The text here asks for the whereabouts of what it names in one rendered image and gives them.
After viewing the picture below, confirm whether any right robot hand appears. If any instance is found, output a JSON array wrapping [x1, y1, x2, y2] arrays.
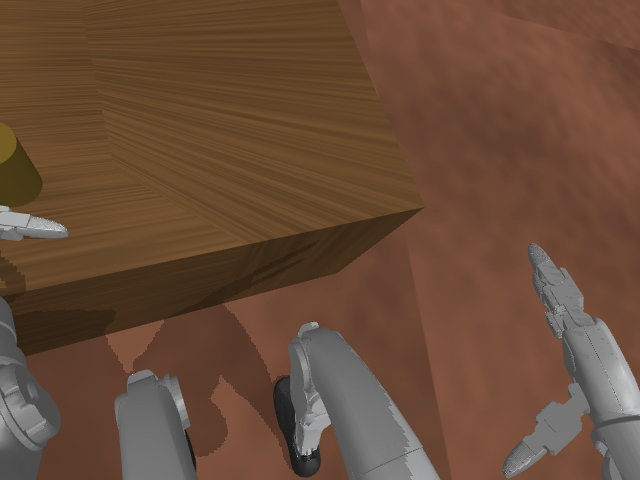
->
[[502, 243, 640, 478]]

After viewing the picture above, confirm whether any left robot hand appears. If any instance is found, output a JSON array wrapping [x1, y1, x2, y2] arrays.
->
[[0, 205, 68, 241]]

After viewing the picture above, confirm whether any can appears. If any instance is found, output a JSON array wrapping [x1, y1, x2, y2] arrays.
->
[[0, 122, 43, 207]]

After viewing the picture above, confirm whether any right robot arm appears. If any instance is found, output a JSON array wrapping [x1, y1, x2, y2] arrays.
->
[[590, 416, 640, 480]]

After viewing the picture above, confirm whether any left robot arm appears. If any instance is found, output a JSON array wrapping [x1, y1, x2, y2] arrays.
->
[[0, 296, 61, 480]]

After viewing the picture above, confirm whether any right robot foot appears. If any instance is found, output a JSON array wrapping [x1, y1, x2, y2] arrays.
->
[[273, 377, 321, 478]]

